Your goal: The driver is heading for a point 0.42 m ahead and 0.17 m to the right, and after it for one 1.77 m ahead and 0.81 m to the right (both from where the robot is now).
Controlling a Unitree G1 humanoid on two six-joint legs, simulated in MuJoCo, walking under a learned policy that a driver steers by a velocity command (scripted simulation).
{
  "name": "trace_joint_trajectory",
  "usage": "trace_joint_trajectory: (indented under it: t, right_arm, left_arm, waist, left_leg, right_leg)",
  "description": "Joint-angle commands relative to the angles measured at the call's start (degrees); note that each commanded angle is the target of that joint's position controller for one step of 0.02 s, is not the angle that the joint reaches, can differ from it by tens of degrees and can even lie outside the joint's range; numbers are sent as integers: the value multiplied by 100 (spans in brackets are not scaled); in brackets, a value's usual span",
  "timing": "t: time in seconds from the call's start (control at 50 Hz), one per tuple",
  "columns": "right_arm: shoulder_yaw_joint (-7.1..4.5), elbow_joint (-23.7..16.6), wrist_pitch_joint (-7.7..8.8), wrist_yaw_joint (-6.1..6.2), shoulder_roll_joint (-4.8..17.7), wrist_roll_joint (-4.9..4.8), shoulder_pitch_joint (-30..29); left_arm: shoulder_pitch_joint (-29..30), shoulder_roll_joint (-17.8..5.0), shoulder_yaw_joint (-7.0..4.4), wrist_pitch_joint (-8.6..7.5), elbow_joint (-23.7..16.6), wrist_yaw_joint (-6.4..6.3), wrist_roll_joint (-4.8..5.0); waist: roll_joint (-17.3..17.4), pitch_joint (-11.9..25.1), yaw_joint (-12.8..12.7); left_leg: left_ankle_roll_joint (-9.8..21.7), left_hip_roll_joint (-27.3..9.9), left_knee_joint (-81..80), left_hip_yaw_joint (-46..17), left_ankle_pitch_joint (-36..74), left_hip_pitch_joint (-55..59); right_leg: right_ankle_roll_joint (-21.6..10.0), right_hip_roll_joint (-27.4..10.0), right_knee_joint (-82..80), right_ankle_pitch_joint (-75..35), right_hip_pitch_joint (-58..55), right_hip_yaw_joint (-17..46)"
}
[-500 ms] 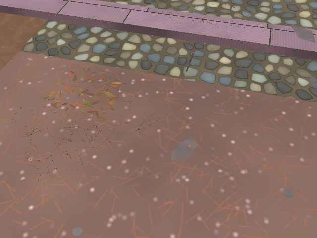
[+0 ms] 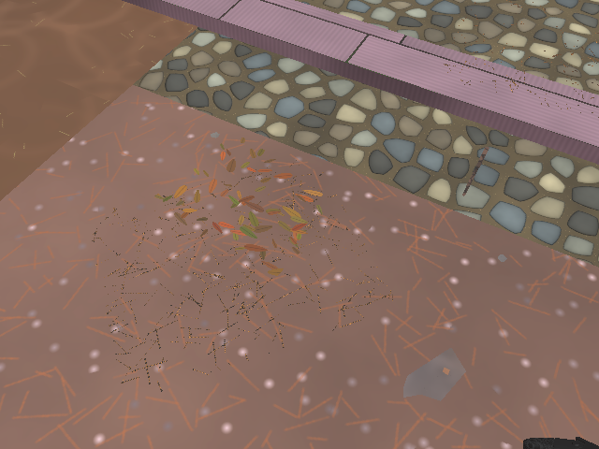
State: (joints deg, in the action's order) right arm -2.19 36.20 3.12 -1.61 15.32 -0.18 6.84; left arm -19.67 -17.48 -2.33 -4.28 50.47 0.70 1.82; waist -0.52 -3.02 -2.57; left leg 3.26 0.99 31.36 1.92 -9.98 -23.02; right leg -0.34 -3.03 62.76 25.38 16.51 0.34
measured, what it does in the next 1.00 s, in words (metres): walks ahead, turning right: right foot, then left foot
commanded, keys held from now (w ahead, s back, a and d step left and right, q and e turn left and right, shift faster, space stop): e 0.70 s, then w+e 0.22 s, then e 0.08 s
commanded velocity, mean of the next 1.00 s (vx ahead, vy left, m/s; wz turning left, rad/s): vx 0.17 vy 0.00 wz -0.46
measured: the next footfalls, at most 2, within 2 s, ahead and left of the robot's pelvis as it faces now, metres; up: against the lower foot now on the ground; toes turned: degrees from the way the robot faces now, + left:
right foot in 0.38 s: +0.28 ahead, -0.14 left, +0.00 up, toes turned -11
left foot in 0.80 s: +0.32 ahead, +0.10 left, +0.00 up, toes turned -29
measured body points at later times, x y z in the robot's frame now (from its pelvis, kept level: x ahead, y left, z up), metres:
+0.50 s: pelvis +0.17 -0.03 +0.00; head +0.22 -0.05 +0.45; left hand +0.38 +0.21 -0.09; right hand +0.26 -0.33 -0.12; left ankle +0.12 +0.12 -0.64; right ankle +0.24 -0.13 -0.73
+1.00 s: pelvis +0.25 +0.00 +0.02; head +0.27 +0.02 +0.47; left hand +0.54 +0.16 -0.08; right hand +0.16 -0.28 -0.08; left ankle +0.28 +0.12 -0.73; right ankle +0.21 -0.15 -0.64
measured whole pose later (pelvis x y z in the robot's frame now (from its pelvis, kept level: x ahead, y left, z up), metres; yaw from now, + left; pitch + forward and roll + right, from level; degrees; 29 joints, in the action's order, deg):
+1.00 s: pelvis +0.25 +0.00 +0.02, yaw -32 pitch +2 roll -1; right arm -3.6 44.7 2.7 2.2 15.8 0.8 17.7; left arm -12.6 -19.4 -5.8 1.1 36.7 -0.4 0.6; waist -2.5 1.4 2.7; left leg 0.6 -1.4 20.8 1.9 -13.8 -8.6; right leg 2.5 1.0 63.0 12.9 36.9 4.8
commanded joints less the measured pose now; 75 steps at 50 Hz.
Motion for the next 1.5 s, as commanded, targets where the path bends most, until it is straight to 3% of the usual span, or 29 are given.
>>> trace_joint_trajectory:
  t: [0.02, 0.1, 0.18, 0.34, 0.36, 0.38, 0.4, 0.42, 0.44, 0.48, 0.56, 0.72, 0.78, 0.8, 0.82, 0.84, 0.88, 0.92, 0.98, 1.06, 1.18, 1.24, 1.26, 1.28, 1.3, 1.32, 1.34, 1.42, 1.5]
  right_arm:
    - [-211, -35, 122, 5, 604, 66, 613]
    - [-251, 198, 298, 45, 634, 158, 276]
    - [-266, 366, 213, 227, 747, 155, 198]
    - [-400, 612, -190, 424, 1051, -109, 251]
    - [-393, 597, -238, 455, 1001, -133, 212]
    - [-367, 606, -234, 461, 920, -60, 500]
    - [-240, 419, -181, 408, 574, 228, 782]
    - [-172, 379, -143, 307, 543, 195, 838]
    - [-247, 419, -149, 241, 848, 16, 598]
    - [-260, 395, -238, 315, 784, 10, 176]
    - [-238, 429, -343, 392, 598, 29, 284]
    - [-258, 414, -249, 301, 654, -17, 175]
    - [-325, 566, -147, 233, 677, -46, 679]
    - [-415, 614, -124, 270, 1009, 24, 1094]
    - [-522, 652, -122, 258, 1563, 186, 1208]
    - [-509, 489, -30, 234, 1512, 317, 768]
    - [-377, 328, 39, 340, 980, 88, 257]
    - [-315, 386, 64, 399, 853, 18, 471]
    - [-280, 452, 64, 422, 775, 123, 783]
    - [-366, 517, -70, 412, 1072, 90, 914]
    - [-506, 556, -184, 313, 1404, -151, 812]
    - [-427, 615, -97, 272, 1095, -214, 895]
    - [-244, 371, -61, 240, 577, 168, 1008]
    - [-162, 244, -5, 208, 612, 228, 1189]
    - [-308, 323, -40, 199, 1097, 59, 741]
    - [-293, 265, -83, 218, 1075, -46, 510]
    - [-278, 379, -143, 291, 958, -7, 536]
    - [-238, 498, -303, 351, 788, 48, 844]
    - [-133, 431, -336, 350, 583, 56, 561]
  left_arm:
    - [330, -684, -183, -102, -521, -34, -42]
    - [-82, -336, -165, 197, -344, -110, -68]
    - [615, -185, -109, 192, -638, -33, -150]
    - [937, -466, -261, 254, -1195, 272, -179]
    - [562, -559, -334, 231, -1131, 262, -175]
    - [129, -961, -484, 208, -1080, 174, -197]
    - [-22, -1593, -615, 237, -1189, 33, -243]
    - [-15, -1420, -527, 241, -1340, 19, -317]
    - [292, -1124, -464, 254, -1477, 47, -253]
    - [850, -770, -376, 315, -1552, -8, -84]
    - [1069, -846, -422, 472, -1683, -156, -204]
    - [1104, -930, -495, 633, -1807, -263, -142]
    - [1187, -823, -446, 680, -1823, -284, -75]
    - [1126, -546, -366, 672, -1842, -282, -83]
    - [1214, -290, -317, 594, -2055, -259, -31]
    - [1318, -652, -396, 477, -2134, -236, -96]
    - [918, -899, -505, 470, -1817, -186, -140]
    - [878, -666, -457, 449, -1748, -128, -156]
    - [1209, -418, -383, 427, -1902, -90, -104]
    - [1582, -221, -286, 453, -2184, 6, -102]
    - [1635, -364, -340, 559, -2351, 187, -61]
    - [385, -848, -602, 573, -1985, 81, -125]
    - [-31, -1447, -708, 579, -2019, -61, -115]
    - [290, -1672, -661, 491, -2232, -42, -231]
    - [350, -1075, -517, 440, -2211, 10, -211]
    - [612, -833, -414, 395, -2101, 4, -181]
    - [860, -689, -374, 393, -2060, -15, -131]
    - [1389, -707, -337, 408, -1984, -81, -247]
    - [1401, -653, -302, 423, -1802, -128, -239]
  waist:
    - [529, 547, 351]
    - [537, 435, -27]
    - [530, 330, 164]
    - [471, 454, 201]
    - [343, 634, 4]
    - [-227, 988, -123]
    - [-1577, 1411, 102]
    - [-1521, 2429, 67]
    - [-733, 2269, -70]
    - [-6, 1253, 133]
    - [-593, 1019, 346]
    - [-898, 1109, 183]
    - [-856, 924, 515]
    - [-126, 919, 631]
    - [1448, 626, 528]
    - [1455, 183, 418]
    - [1005, 130, 187]
    - [864, 130, 325]
    - [707, -68, 528]
    - [857, 18, 689]
    - [1005, 277, 603]
    - [351, 1054, -44]
    - [-1068, 1586, 6]
    - [-1697, 2396, 156]
    - [-767, 2235, -200]
    - [-678, 1671, -35]
    - [-269, 1380, 126]
    - [-623, 1103, 491]
    - [-723, 1062, 320]
  left_leg:
    - [1009, -1541, -1633, -1665, 1646, 1981]
    - [998, -1417, -1922, -459, 3561, 1071]
    - [791, -1172, -1936, 349, 3412, 1125]
    - [556, -1639, -570, 366, 3635, 2151]
    - [368, -1420, 156, 535, 3772, 2036]
    - [-14, -932, 1294, 710, 3048, 1599]
    - [-527, -78, 3255, 794, -829, -210]
    - [-663, 547, 4542, -375, -3065, -1089]
    - [-574, 183, 4747, -878, -2770, -1288]
    - [-550, -168, 4015, -776, -2034, -1461]
    - [-718, -11, 2487, -592, -1481, -561]
    - [-685, 124, 828, -691, -920, 177]
    - [-343, 74, -533, -449, -583, 1409]
    - [9, -926, -1181, -1417, -1457, 2100]
    - [658, -2085, -1982, -3360, -2937, 2093]
    - [989, -2385, -2246, -3993, -3344, 1549]
    - [559, -1839, -2120, -2800, -2642, 1682]
    - [406, -1611, -2173, -2042, -1922, 1797]
    - [485, -1446, -2127, -1076, -324, 1776]
    - [630, -1481, -1882, -356, 1232, 1919]
    - [494, -1761, -1086, 20, 2367, 1994]
    - [-99, -1206, 1130, 657, 2913, 1394]
    - [-521, -741, 2976, 711, -1080, -486]
    - [-732, -29, 4357, -158, -3161, -1549]
    - [-734, -328, 4640, -609, -2689, -1664]
    - [-656, -484, 4405, -548, -2265, -1714]
    - [-664, -637, 3951, -564, -1947, -1580]
    - [-834, -458, 2916, -348, -1296, -417]
    - [-797, -454, 1638, -382, -926, 119]
  right_leg:
    - [4, -480, 450, -514, 2061, 320]
    - [309, -277, -27, -1077, 1359, 390]
    - [322, -197, -1639, -2479, 1236, 164]
    - [-139, 85, -2812, -1624, 1127, -216]
    - [-295, 302, -3279, -1982, 550, -357]
    - [-569, 190, -3678, -3924, -414, 116]
    - [-1463, -1178, -3412, -6929, -1932, 2034]
    - [-2464, -1940, -3775, -6360, -2694, 3631]
    - [-2250, -1689, -3949, -5385, -2396, 3134]
    - [-1622, -1155, -4178, -3785, -1277, 2291]
    - [-1358, -612, -4446, -3030, -261, 1916]
    - [-1104, -436, -4500, -818, -16, 2560]
    - [-747, -31, -4304, 904, 856, 2533]
    - [-407, 394, -3173, 1311, 1658, 2009]
    - [-209, 1237, -1611, 888, 2818, 766]
    - [-143, 687, -815, 328, 3128, 1088]
    - [24, 501, -196, -528, 3082, 915]
    - [188, 356, 306, -1054, 3105, 670]
    - [380, 219, 184, -1425, 3052, 437]
    - [574, 29, -1010, -1586, 2538, 110]
    - [146, 189, -2496, -1192, 1321, -349]
    - [-429, 550, -4028, -2768, -974, -305]
    - [-1030, -954, -3648, -5279, -2688, 1639]
    - [-2386, -2219, -3826, -5321, -3054, 3634]
    - [-2214, -1866, -3999, -4898, -2656, 2850]
    - [-1845, -1523, -3987, -4581, -2143, 2160]
    - [-1515, -1169, -4037, -4090, -1619, 1782]
    - [-1438, -759, -4303, -4167, -241, 1146]
    - [-1382, -745, -4333, -3228, -72, 1168]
